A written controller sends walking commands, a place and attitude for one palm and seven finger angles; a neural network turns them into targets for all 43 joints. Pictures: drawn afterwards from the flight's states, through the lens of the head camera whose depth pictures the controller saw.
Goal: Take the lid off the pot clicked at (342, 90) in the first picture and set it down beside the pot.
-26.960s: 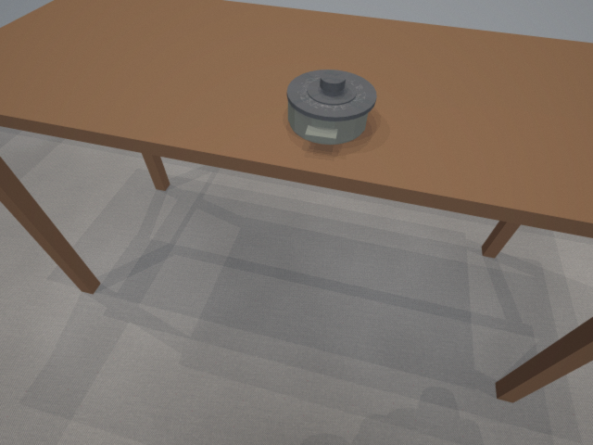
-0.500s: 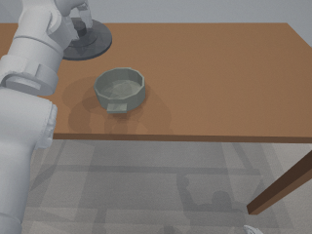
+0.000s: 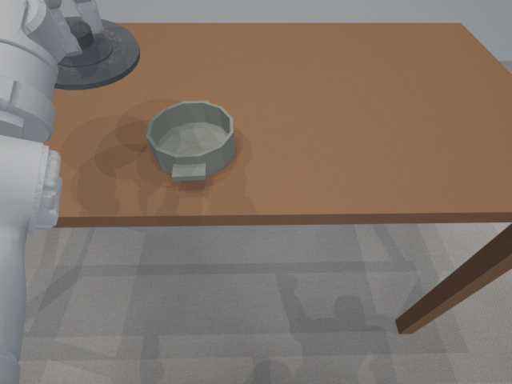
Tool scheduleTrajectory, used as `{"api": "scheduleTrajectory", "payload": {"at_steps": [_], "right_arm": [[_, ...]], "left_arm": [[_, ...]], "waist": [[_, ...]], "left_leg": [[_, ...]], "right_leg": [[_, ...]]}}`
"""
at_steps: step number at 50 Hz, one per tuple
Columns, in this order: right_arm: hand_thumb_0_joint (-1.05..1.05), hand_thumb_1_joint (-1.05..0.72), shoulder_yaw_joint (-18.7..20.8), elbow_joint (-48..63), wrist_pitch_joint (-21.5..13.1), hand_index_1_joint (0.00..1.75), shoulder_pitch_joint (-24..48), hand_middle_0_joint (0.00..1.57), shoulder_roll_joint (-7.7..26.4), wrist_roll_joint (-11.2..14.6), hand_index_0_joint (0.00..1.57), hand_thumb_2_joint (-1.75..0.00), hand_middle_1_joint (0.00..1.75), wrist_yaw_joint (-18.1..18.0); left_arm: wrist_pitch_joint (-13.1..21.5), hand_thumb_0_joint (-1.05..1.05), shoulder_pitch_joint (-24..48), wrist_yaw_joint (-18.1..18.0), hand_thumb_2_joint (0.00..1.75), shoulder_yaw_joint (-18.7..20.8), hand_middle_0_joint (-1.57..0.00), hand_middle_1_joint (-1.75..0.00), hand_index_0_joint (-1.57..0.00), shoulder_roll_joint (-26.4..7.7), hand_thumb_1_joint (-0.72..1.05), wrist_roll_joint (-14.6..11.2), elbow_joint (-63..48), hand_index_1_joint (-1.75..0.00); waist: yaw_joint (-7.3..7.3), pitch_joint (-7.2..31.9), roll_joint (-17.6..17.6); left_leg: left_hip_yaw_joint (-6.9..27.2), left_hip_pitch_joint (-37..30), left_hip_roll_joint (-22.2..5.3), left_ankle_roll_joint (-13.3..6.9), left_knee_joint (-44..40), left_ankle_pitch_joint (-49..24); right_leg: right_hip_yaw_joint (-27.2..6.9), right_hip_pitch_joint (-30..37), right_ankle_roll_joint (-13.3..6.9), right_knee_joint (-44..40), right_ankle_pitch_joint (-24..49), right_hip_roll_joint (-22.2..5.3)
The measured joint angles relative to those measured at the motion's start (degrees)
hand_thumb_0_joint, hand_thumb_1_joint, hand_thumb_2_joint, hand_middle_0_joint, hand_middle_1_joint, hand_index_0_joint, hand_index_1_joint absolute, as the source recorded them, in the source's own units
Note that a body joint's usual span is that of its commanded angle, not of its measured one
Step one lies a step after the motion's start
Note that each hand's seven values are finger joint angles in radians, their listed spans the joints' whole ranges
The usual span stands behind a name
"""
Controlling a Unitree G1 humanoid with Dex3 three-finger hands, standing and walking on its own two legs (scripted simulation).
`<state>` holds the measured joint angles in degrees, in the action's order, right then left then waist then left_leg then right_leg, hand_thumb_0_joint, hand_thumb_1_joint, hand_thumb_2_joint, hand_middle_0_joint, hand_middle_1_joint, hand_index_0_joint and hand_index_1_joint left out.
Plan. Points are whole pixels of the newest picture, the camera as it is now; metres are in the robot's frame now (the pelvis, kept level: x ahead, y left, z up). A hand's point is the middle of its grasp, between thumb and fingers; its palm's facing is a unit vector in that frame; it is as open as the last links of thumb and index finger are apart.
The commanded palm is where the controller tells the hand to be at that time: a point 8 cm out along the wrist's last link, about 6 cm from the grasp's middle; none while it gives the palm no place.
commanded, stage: move the lid sideways beside the pot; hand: left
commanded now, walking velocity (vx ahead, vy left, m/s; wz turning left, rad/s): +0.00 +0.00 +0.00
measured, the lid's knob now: (74, 34) +0.53 +0.22 +0.28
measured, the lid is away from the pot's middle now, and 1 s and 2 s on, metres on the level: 0.14 0.25 0.23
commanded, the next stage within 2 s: lower the lid onto the table in 0.98 s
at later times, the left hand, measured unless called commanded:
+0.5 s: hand (6, 43) +0.47 +0.28 +0.29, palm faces -0.21 -0.15 -0.97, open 7.6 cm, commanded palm +0.49 +0.27 +0.36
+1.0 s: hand out of the picture +0.47 +0.32 +0.29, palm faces -0.22 -0.17 -0.96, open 7.5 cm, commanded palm +0.49 +0.31 +0.36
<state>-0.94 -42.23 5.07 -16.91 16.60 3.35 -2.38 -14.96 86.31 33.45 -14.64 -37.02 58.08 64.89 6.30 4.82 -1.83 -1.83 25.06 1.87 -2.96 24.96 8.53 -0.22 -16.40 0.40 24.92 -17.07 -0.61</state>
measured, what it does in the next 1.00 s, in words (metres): stands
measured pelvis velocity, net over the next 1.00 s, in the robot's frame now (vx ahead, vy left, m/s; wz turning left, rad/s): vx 0.01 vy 0.00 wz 0.00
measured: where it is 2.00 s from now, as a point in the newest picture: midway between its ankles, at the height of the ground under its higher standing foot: outside the picture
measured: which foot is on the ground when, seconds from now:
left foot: down 0.00-1.00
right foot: down 0.00-1.00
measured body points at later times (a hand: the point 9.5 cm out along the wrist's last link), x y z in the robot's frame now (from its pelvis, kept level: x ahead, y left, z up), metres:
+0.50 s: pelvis +0.00 -0.01 +0.00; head +0.04 -0.01 +0.45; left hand +0.47 +0.28 +0.35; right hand +0.07 -0.28 -0.12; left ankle +0.04 +0.09 -0.74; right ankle -0.06 -0.13 -0.74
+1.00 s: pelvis +0.01 +0.00 +0.00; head +0.06 -0.01 +0.45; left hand +0.48 +0.32 +0.34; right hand +0.06 -0.28 -0.13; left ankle +0.04 +0.09 -0.74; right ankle -0.06 -0.13 -0.74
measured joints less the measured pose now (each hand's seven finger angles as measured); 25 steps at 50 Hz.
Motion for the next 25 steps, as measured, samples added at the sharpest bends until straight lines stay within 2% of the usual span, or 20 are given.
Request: {"api": "scheduleTrajectory", "payload": {"at_steps": [11, 25], "right_arm": [[0.0, -0.9, 0.0, 0.8, 0.8, 0.3, 0.3, 0.2, 0.1, -0.1, 0.2, -0.9, 0.3, 0.1], [0.0, -0.9, -0.4, 0.9, 1.5, 0.3, 1.9, 0.2, 0.2, 0.7, 0.2, -0.9, 0.3, -0.4]], "left_arm": [[0.9, 0.05, -0.4, 0.1, 0.74, 3.3, -0.95, -1.17, -0.52, -3.2, 0.4, 1.4, 1.5, -0.93], [0.7, 0.05, -1.4, 1.1, 0.74, 2.4, -0.95, -1.17, -0.52, -7.0, 0.4, 1.2, 1.7, -0.93]], "waist": [[0.41, 0.4, -0.2], [-0.67, 0.0, 0.0]], "left_leg": [[-0.2, 0.4, -0.3, 0.0, 0.7, 0.6], [0.9, 0.2, -0.6, 0.5, 1.2, 0.8]], "right_leg": [[-0.3, -0.3, 0.0, 0.0, -0.1, 0.3], [0.7, 0.7, -0.4, -0.5, -0.1, 0.8]]}}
